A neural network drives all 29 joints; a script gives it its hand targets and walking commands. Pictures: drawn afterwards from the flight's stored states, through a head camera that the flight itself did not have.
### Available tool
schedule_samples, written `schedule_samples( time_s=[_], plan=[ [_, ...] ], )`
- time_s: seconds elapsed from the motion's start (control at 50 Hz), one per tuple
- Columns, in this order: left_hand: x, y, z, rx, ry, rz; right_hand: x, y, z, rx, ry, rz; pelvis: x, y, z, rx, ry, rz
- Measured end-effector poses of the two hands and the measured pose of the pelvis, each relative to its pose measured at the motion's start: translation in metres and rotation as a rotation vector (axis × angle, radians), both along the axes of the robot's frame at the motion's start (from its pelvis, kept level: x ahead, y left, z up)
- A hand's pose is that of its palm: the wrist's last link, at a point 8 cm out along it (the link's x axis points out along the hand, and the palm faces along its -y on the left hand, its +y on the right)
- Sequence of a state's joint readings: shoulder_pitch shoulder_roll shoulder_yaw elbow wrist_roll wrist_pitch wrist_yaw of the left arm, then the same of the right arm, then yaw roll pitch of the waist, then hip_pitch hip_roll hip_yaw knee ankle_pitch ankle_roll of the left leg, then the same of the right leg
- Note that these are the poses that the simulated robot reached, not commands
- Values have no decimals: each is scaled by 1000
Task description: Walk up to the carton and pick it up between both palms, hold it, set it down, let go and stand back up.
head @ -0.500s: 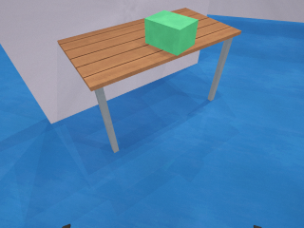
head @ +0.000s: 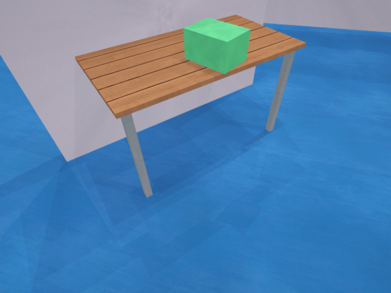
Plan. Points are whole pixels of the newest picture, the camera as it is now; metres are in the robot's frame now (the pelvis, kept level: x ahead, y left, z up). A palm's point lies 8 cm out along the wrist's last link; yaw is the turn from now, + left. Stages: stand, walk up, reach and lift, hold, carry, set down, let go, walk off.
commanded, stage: stand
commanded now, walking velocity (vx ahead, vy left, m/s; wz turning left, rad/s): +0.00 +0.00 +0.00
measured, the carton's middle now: (216, 44) +1.22 -0.09 -0.01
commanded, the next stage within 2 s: none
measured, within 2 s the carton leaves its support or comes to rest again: neither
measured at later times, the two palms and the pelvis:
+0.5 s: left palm out of the picture +0.08 +0.27 -0.10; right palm out of the picture +0.06 -0.30 -0.10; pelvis -0.01 +0.00 +0.01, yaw +0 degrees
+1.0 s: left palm out of the picture +0.06 +0.28 -0.10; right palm out of the picture +0.06 -0.29 -0.10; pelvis -0.01 +0.00 +0.01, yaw +0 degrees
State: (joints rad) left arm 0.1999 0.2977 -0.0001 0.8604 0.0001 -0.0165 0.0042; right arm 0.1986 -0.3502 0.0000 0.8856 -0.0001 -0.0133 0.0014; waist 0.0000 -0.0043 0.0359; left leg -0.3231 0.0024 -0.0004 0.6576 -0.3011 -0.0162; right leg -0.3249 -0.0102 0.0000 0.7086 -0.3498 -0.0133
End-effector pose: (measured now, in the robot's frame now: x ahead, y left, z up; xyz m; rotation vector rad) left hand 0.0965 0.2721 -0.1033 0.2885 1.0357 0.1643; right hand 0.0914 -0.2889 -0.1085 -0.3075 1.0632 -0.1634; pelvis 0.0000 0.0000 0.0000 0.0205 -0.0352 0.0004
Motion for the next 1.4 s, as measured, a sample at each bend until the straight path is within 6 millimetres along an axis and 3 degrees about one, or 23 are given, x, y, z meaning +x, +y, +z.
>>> schedule_samples(
  time_s=[0.46, 0.86, 1.4],
  plan=[
    [-20, -3, 5, -1, 45, 14, -27, -16, 6, -20, 75, -24, -8, -5, 11, 6, -2, 0],
    [-35, 2, 2, -10, 84, 28, -34, -6, 8, -9, 78, -30, -12, -1, 14, 1, -12, -1],
    [-31, 9, 0, -26, 100, 29, -31, 7, 12, -3, 97, -36, -6, 8, 18, -11, -3, -1]
  ],
)
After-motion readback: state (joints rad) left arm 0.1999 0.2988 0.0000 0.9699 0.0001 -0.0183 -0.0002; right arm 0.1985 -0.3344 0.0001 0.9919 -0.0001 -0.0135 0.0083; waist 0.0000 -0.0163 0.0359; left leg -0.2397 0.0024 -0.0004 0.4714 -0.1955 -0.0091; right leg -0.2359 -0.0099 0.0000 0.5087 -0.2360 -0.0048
